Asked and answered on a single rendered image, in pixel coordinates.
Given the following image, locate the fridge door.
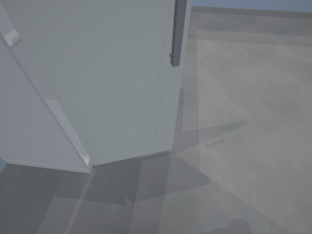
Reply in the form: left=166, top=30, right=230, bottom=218
left=0, top=0, right=192, bottom=166

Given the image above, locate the handle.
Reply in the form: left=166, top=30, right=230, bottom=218
left=170, top=0, right=187, bottom=67

